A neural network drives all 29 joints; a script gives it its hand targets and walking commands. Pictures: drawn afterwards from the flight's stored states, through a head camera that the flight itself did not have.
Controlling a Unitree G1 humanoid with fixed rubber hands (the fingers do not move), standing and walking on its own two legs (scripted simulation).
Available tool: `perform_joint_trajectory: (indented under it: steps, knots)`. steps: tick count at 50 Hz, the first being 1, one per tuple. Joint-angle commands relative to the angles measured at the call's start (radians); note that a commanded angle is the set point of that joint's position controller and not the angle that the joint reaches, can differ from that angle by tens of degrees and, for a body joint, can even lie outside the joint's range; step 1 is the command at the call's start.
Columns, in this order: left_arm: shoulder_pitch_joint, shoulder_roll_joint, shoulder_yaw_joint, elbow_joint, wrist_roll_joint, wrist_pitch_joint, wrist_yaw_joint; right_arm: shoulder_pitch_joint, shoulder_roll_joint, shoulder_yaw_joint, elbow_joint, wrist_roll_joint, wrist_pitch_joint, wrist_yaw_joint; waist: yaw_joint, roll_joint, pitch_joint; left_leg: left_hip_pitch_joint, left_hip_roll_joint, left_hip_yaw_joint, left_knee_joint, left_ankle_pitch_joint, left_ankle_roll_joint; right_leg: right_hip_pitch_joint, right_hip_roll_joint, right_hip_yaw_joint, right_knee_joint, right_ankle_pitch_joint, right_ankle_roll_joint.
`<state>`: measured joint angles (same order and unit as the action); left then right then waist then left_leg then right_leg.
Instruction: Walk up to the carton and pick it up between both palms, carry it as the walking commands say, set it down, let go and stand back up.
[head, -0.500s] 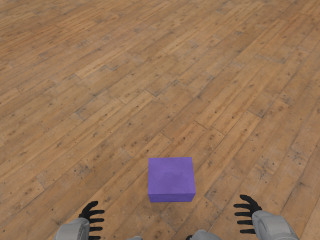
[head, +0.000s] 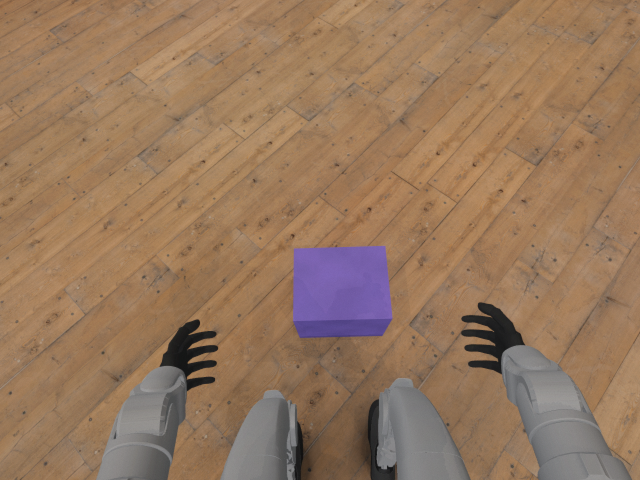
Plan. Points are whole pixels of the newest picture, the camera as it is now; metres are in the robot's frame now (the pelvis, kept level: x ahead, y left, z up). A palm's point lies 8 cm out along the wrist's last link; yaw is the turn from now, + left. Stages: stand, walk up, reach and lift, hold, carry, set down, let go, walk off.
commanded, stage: reach and lift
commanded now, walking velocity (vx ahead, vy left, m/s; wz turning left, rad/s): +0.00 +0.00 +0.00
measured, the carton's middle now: (340, 294) +0.49 -0.01 -0.59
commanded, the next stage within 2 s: none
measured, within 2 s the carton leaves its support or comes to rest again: neither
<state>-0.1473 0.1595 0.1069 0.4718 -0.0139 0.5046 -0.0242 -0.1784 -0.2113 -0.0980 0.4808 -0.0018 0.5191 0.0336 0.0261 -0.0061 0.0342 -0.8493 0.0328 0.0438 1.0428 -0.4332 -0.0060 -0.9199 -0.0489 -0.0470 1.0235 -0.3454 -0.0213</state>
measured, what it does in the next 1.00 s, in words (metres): stands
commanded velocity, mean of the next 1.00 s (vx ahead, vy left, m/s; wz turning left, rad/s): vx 0.00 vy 0.00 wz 0.00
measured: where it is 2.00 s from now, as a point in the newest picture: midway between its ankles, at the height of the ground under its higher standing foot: (336, 469)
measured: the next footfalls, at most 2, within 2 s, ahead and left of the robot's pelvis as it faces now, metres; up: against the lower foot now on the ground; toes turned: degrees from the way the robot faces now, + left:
none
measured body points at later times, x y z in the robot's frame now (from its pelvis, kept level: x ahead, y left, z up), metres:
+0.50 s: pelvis -0.03 -0.01 -0.03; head +0.20 -0.02 +0.35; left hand +0.40 +0.20 -0.13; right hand +0.42 -0.22 -0.13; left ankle +0.04 +0.13 -0.66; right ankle +0.09 -0.11 -0.66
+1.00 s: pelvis +0.00 +0.00 -0.04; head +0.31 -0.01 +0.28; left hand +0.51 +0.19 -0.16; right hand +0.52 -0.23 -0.15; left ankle +0.04 +0.13 -0.66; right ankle +0.09 -0.11 -0.66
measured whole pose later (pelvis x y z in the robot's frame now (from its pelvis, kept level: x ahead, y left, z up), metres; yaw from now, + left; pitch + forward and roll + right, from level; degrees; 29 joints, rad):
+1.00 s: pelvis +0.00 +0.00 -0.04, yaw +1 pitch +47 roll +2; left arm -1.05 0.22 0.31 0.80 -0.01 0.13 0.04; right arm -1.12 -0.32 -0.35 0.90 -0.04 0.12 0.05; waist 0.00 0.00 -0.07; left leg -1.54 0.03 0.05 1.06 -0.34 -0.01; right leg -1.60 -0.05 -0.03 1.03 -0.24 -0.02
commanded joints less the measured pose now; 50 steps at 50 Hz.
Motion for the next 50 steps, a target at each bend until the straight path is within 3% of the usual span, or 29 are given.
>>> perform_joint_trajectory:
  steps: [1,10,23,30,39,45,50]
  knots:
    - [-0.254,0.103,0.032,-0.075,-0.013,-0.007,0.007,-0.260,-0.102,-0.035,-0.051,0.002,-0.001,-0.006,-0.006,-0.009,-0.332,-0.069,-0.058,-0.005,-0.177,-0.086,0.014,0.318,0.069,0.060,-0.115,-0.102,0.003]
    - [-0.567,0.126,0.081,0.136,-0.019,-0.033,0.032,-0.579,-0.126,-0.067,0.139,0.001,-0.029,-0.026,0.000,-0.032,-0.486,-0.147,-0.067,0.012,-0.138,-0.037,0.001,0.281,0.057,0.079,-0.092,-0.063,0.016]
    - [-0.889,0.146,0.144,0.267,-0.027,-0.212,0.089,-0.907,-0.187,-0.126,0.292,0.008,-0.224,-0.048,-0.005,-0.044,-0.771,-0.256,-0.093,0.016,-0.087,0.089,-0.026,0.214,0.077,0.075,-0.035,0.123,0.031]
    - [-0.970,0.173,0.158,0.287,-0.039,-0.316,0.088,-1.016,-0.208,-0.138,0.316,0.022,-0.332,-0.044,-0.006,-0.057,-0.909,-0.342,-0.105,0.007,-0.062,0.203,-0.027,0.216,0.085,0.085,0.001,0.314,0.035]
    - [-1.106,0.211,0.186,0.283,-0.032,-0.372,0.080,-1.170,-0.237,-0.191,0.353,0.008,-0.391,-0.018,-0.013,-0.057,-1.068,-0.410,-0.110,0.009,-0.041,0.297,-0.025,0.240,0.088,0.109,0.027,0.472,0.032]
    - [-1.099,0.184,0.207,0.244,-0.012,-0.387,0.073,-1.158,-0.244,-0.245,0.330,-0.023,-0.412,0.007,-0.029,-0.032,-1.155,-0.388,-0.105,0.001,-0.045,0.427,-0.022,0.225,0.090,0.103,0.030,0.603,0.025]
    - [-1.040,0.138,0.226,0.224,0.021,-0.396,0.067,-1.099,-0.232,-0.278,0.315,-0.045,-0.429,0.033,-0.033,-0.023,-1.126,-0.385,-0.097,-0.014,-0.040,0.483,-0.021,0.118,0.088,0.092,0.034,0.616,0.025]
